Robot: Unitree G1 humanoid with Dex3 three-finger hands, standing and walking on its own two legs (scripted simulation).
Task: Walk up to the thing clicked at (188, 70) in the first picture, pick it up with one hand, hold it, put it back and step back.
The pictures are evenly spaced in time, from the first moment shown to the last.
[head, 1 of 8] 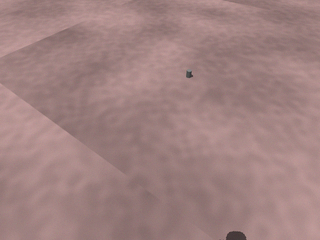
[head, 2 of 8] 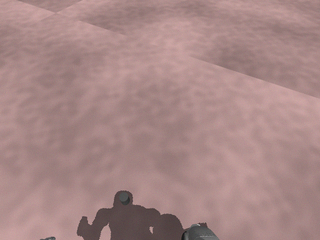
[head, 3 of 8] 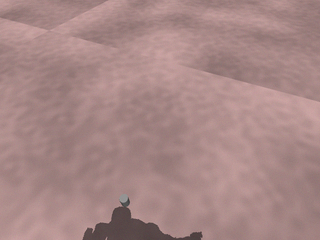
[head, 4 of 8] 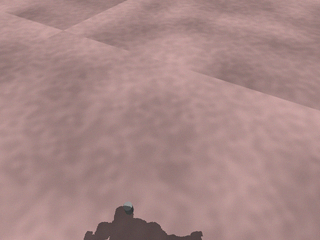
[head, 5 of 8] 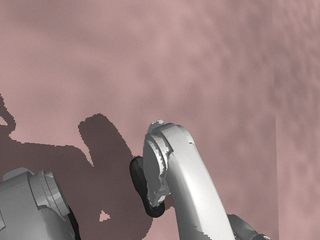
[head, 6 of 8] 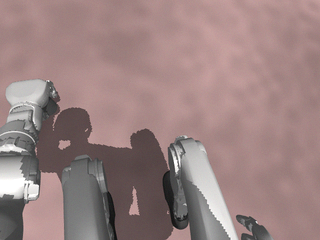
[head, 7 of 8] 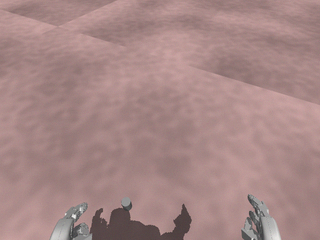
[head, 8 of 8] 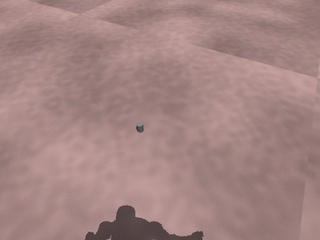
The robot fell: no
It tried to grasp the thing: yes
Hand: left
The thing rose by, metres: 0.68
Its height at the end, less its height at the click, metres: +0.00
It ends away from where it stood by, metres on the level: 0.00
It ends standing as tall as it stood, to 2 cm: yes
